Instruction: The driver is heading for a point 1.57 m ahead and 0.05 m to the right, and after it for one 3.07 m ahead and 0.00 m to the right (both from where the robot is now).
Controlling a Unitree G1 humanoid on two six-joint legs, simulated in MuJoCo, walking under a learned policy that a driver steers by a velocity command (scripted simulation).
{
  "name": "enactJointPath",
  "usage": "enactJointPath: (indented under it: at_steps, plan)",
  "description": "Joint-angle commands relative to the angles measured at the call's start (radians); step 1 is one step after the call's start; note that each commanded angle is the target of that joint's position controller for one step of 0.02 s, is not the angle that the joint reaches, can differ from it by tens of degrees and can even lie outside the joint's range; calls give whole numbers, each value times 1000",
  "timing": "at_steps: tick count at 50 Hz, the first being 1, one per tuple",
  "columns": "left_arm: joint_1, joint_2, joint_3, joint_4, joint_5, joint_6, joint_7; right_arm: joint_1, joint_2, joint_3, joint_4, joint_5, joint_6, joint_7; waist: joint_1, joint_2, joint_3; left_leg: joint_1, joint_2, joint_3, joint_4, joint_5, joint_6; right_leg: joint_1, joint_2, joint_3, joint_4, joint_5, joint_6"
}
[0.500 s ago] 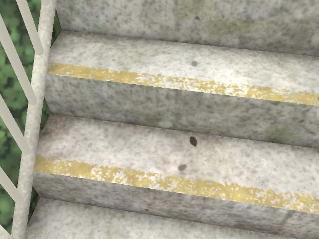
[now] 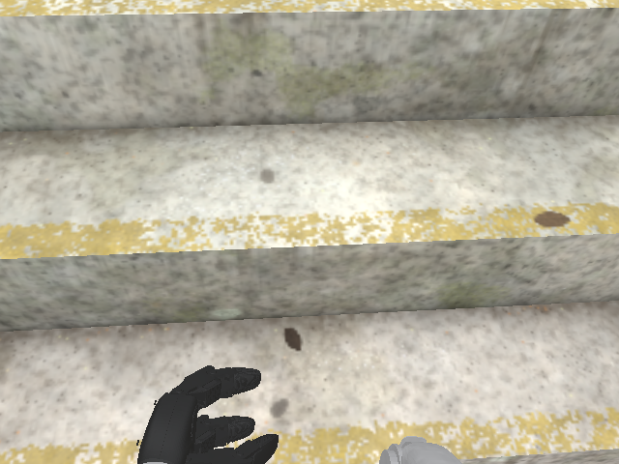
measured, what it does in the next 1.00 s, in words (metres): climbs: left foot 0.20 m higher, then right foot 0.20 m higher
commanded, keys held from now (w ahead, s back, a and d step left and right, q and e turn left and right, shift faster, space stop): w+e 0.16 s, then w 0.66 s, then w+q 0.18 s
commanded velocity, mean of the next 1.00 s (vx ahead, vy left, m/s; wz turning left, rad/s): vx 0.50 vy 0.00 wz -0.18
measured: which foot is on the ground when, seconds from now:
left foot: down 0.00-0.02, up 0.04-0.46, down 0.48-0.96, up 0.98-1.00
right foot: down 0.00-0.50, up 0.52-0.92, down 0.94-1.00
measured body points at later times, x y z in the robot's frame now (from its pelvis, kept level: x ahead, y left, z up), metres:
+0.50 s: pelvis +0.28 -0.02 +0.25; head +0.31 -0.03 +0.70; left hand +0.26 +0.21 +0.10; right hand +0.49 -0.24 +0.17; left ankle +0.38 +0.06 -0.36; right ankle +0.16 -0.07 -0.50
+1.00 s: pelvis +0.57 -0.10 +0.47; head +0.61 -0.10 +0.92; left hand +0.88 -0.01 +0.42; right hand +0.45 -0.27 +0.32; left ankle +0.42 +0.06 -0.21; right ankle +0.66 -0.21 -0.15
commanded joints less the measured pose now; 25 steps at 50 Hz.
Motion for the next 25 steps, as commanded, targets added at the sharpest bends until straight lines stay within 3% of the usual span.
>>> enactJointPath:
  at_steps: [1, 2, 3, 4, 5, 6, 7, 8, 9, 10, 11, 12, 13, 14, 15, 16, 17, 18, 19, 20, 21, 22, 23, 24, 25]
  plan:
    - [339, 104, 43, 28, -24, -29, -3, -21, -298, -62, -143, 25, 8, 16, 210, 290, -415, -20, 233, 1, 602, 2065, 165, 673, 168, -1, -295, 18, -83]
    - [411, 215, 86, 73, -10, -17, 7, -121, -293, -70, -253, 33, -11, 50, 249, 134, -439, -310, 164, -32, 858, 1796, 125, 856, 66, 367, -499, -97, -154]
    - [440, 328, 129, 125, 4, 5, 20, -252, -262, -78, -319, 7, -36, 102, 252, -125, -416, -561, -24, -107, 1221, 756, 76, 940, -79, 886, -970, -206, -199]
    - [330, 392, 168, 123, 10, 18, 30, -340, -191, -73, -373, -40, -31, 120, 205, -176, -359, -780, -135, -274, 1650, 200, 44, 905, -147, 1196, -1215, -183, -190]
    - [276, 344, 154, 141, 20, 12, 25, -311, -83, -45, -411, -70, -16, 112, 118, -65, -247, -897, -84, -351, 1873, 185, 45, 793, -168, 1098, -1174, -169, -137]
    - [273, 264, 133, 192, 20, -7, 21, -318, -23, -29, -439, -70, -1, 87, 68, 2, -81, -959, -73, -330, 1908, 193, 49, 643, -136, 947, -1093, -119, -119]
    - [273, 201, 117, 243, 23, -27, 9, -350, 32, -13, -485, -72, 6, 58, 27, -35, 10, -1047, -79, -325, 2044, 111, 61, 573, -110, 846, -1066, -15, -109]
    - [265, 150, 103, 287, 20, -49, -5, -317, 71, 3, -495, -72, 22, 34, -24, -39, 54, -1091, -67, -341, 2084, 87, 75, 536, -68, 690, -1039, 95, -72]
    - [335, 116, 75, 301, 57, -88, -78, -295, -23, 7, -458, -28, 17, 106, 29, -81, 63, -1257, -187, -581, 2109, 118, 213, 550, -52, 626, -990, 372, -129]
    - [428, 148, 87, 372, 81, -100, -111, -296, -68, -11, -498, -12, 18, 118, 4, -56, 23, -1296, -176, -540, 2082, 142, 228, 621, -111, 602, -1027, 675, -138]
    - [396, 172, 91, 385, 85, -105, -119, -311, -73, -5, -510, -21, 11, 122, -30, -20, 4, -1332, -154, -491, 2029, 128, 233, 632, -101, 518, -1053, 654, -125]
    - [430, 186, 104, 396, 74, -99, -114, -359, -48, 12, -519, -36, 10, 141, -28, -118, -21, -1432, -168, -412, 2196, 6, 233, 687, -92, 477, -1090, 566, -166]
    - [488, 154, 88, 431, 88, -96, -109, -383, -30, 20, -503, -41, 10, 151, -26, -75, -31, -1531, -166, -391, 2283, 27, 236, 741, -91, 466, -1092, 462, -150]
    - [567, 133, 70, 470, 106, -88, -111, -397, 19, 42, -500, -48, 11, 146, -27, -76, -13, -1650, -164, -395, 2406, 16, 242, 784, -97, 497, -1106, 389, -135]
    - [567, 137, 65, 478, 111, -89, -113, -405, 36, 52, -500, -40, 12, 147, -49, -40, -5, -1657, -143, -372, 2365, 48, 246, 753, -85, 456, -1122, 341, -97]
    - [558, 177, 63, 478, 133, -93, -136, -471, 8, 59, -539, -32, 32, 144, -62, 30, -35, -1539, -111, -311, 2110, 227, 245, 655, -45, 388, -1146, 371, -67]
    - [519, 222, 75, 445, 110, -106, -135, -526, -29, 52, -557, -18, 46, 145, -51, -25, -70, -1424, -68, -216, 2000, 242, 208, 570, -25, 324, -1210, 423, -77]
    - [462, 261, 84, 410, 89, -104, -135, -678, -68, 43, -619, 7, 81, 153, -46, -129, -84, -1196, -56, -109, 1907, 143, 176, 368, -50, 328, -1388, 612, -139]
    - [416, 254, 71, 417, 87, -96, -145, -700, -23, 54, -632, 7, 117, 169, -87, -156, -94, -926, -74, -61, 1802, 143, 160, 226, -78, 300, -1428, 909, -196]
    - [471, 306, 76, 422, 59, -109, -153, -752, -50, 53, -644, 5, 143, 172, -81, -152, -138, -813, -136, -48, 1641, 32, 104, 295, -139, 325, -1436, 1387, -228]
    - [525, 369, 97, 441, -7, -137, -163, -736, -84, 38, -640, -12, 174, 183, -86, -216, -200, -795, -188, 33, 1427, -127, 58, 535, -190, 323, -1365, 1926, -253]
    - [559, 393, 103, 436, -23, -151, -175, -606, -76, 37, -604, -31, 196, 173, -101, -264, -228, -848, -205, -1, 1262, -104, 46, 840, -268, 333, -1261, 2304, -268]
    - [568, 409, 121, 458, -22, -148, -187, -546, -79, 36, -591, -41, 212, 159, -110, -306, -249, -933, -242, 1, 1012, -173, 41, 1120, -329, 350, -1167, 2571, -300]
    - [592, 409, 135, 468, 8, -131, -201, -442, -96, 18, -545, -33, 217, 148, -105, -248, -321, -862, -263, -21, 843, -152, 65, 1263, -316, 314, -980, 2734, -284]
    - [683, 330, 121, 499, 80, -116, -225, -164, -145, -13, -428, -39, 233, 134, -118, -74, -519, -453, -202, -267, 878, 142, 204, 1022, -268, 302, -691, 2762, -241]
Velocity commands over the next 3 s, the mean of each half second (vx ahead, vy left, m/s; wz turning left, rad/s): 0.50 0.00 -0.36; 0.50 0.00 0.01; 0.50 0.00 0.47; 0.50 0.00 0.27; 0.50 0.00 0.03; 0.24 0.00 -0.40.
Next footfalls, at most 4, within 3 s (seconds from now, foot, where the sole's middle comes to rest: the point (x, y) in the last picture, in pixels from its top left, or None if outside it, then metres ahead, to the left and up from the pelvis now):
0.48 left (275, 398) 0.42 0.06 -0.39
0.94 right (458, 174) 0.69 -0.22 -0.19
1.36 left None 0.91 -0.01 0.01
1.80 right None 1.16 -0.21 0.21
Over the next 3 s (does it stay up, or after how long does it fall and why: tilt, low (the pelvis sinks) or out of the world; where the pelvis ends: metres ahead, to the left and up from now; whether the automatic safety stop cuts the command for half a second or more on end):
stays up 1.49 -0.07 1.28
